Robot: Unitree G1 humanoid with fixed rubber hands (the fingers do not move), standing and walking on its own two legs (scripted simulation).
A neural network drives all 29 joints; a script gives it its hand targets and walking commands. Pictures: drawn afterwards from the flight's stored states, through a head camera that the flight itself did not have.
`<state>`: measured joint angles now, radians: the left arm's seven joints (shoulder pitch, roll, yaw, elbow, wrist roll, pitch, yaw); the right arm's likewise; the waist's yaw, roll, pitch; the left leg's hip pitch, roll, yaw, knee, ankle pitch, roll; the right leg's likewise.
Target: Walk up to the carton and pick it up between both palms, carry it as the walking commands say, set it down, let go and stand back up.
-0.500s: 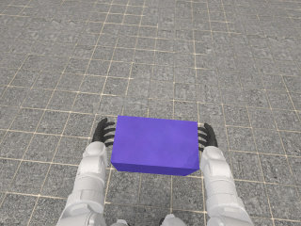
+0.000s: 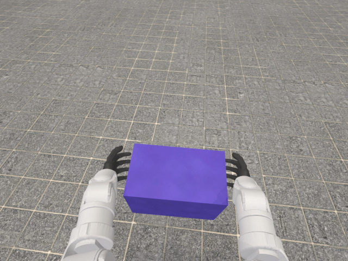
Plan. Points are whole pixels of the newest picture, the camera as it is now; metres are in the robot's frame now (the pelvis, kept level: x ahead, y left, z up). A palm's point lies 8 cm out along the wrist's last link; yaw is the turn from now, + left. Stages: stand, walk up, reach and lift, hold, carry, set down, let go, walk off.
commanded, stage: reach and lift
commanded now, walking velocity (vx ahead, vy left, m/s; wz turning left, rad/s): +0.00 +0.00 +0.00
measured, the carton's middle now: (176, 183) +0.33 -0.02 -0.07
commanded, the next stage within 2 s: hold in 1.44 s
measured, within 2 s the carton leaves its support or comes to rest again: neither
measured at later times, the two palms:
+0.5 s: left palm (102, 168) +0.31 +0.15 +0.06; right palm (243, 172) +0.29 -0.17 +0.05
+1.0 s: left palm (94, 175) +0.30 +0.17 +0.05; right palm (235, 172) +0.30 -0.16 +0.05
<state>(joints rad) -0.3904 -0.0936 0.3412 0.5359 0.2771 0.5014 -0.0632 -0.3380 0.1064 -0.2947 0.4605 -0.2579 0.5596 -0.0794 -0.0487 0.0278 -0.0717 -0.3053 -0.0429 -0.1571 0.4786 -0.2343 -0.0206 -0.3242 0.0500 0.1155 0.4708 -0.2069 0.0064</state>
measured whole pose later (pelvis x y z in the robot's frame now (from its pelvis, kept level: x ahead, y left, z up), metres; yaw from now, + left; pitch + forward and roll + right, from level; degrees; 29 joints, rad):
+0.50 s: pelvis +0.01 +0.00 +0.01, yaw +0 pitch -4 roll +0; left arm -0.34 -0.12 0.32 0.38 0.33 0.70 -0.07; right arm -0.31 0.16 -0.27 0.35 -0.31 0.74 -0.10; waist -0.03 0.01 -0.06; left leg -0.05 -0.03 -0.16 0.31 -0.18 -0.02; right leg -0.08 0.04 0.11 0.32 -0.17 0.00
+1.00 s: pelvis +0.01 +0.00 +0.01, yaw -1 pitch -4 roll +0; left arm -0.27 -0.15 0.31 0.26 0.33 0.72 -0.05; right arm -0.26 0.15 -0.24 0.29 -0.33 0.73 -0.03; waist 0.02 0.01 -0.03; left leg -0.03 -0.03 -0.14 0.28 -0.17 -0.01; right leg -0.06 0.04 0.12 0.29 -0.16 0.00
